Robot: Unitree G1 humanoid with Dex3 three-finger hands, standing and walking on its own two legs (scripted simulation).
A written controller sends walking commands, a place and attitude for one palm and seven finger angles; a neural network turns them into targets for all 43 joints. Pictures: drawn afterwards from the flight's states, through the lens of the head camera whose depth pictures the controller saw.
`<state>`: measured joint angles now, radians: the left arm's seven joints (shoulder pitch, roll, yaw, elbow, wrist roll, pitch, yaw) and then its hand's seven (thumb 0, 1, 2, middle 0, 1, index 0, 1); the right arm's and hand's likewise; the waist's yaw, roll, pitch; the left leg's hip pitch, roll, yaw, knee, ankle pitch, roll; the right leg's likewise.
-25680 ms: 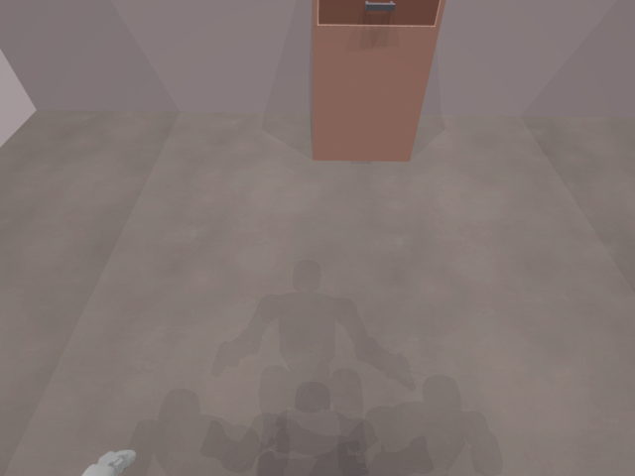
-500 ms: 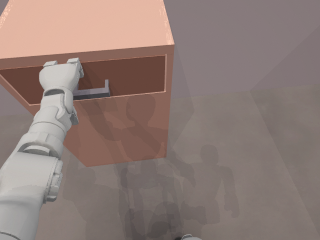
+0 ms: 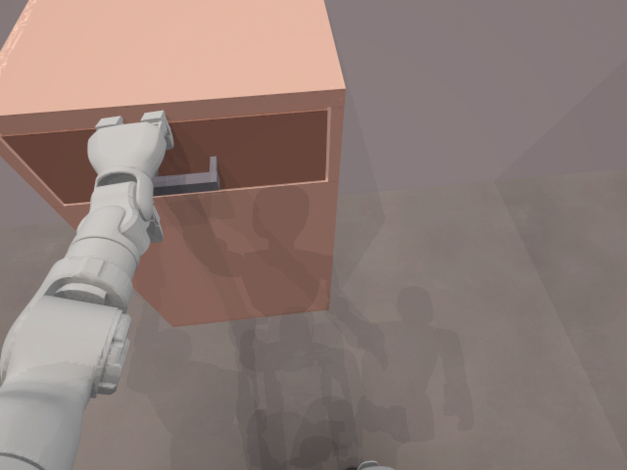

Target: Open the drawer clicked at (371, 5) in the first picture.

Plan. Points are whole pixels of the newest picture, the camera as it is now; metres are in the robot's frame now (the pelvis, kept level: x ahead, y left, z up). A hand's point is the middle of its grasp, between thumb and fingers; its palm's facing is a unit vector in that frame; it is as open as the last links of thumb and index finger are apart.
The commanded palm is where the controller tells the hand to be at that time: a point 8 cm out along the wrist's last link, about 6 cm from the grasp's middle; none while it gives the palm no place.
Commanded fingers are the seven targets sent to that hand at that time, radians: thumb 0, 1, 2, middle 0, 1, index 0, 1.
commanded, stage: lower the fingers behind the handle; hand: left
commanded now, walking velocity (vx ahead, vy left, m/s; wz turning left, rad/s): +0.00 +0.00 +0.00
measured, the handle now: (183, 174) +0.55 +0.18 +0.00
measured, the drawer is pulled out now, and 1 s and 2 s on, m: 0.00 0.00 0.00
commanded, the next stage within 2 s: lift the fingers back up to retry in 1.68 s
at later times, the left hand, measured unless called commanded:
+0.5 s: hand (157, 196) +0.50 +0.20 +0.02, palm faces -0.08 -0.03 -1.00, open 13.8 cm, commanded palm +0.48 +0.20 +0.08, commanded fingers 0.00 -0.50 0.30 -0.30 -1.20 -0.30 -1.20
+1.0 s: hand (172, 197) +0.50 +0.18 +0.01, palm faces -0.03 +0.00 -1.00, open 13.8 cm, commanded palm +0.47 +0.20 +0.04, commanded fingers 0.00 -0.50 0.30 -0.30 -1.20 -0.30 -1.20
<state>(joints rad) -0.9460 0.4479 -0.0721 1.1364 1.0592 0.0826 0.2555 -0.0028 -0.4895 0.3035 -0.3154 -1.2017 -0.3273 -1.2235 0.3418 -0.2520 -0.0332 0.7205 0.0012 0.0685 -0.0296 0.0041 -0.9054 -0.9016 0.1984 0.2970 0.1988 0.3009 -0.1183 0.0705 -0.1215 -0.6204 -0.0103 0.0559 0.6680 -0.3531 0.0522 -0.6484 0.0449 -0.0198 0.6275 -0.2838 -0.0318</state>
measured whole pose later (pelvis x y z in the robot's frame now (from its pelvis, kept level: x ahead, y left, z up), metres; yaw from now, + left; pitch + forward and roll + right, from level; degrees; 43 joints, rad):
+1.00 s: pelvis -0.01 +0.00 -0.02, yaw +0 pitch +21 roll -1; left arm -0.94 0.43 -0.06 1.18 1.11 0.04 0.38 0.00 -0.49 0.30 -0.31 -1.27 -0.32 -1.20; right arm 0.35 -0.26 -0.03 0.73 -0.02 0.05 -0.02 0.00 -0.90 -0.90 0.20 0.30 0.20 0.30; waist -0.15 0.06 -0.15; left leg -0.78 0.00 0.06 0.80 -0.40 0.05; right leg -0.80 0.05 -0.02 0.75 -0.32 -0.03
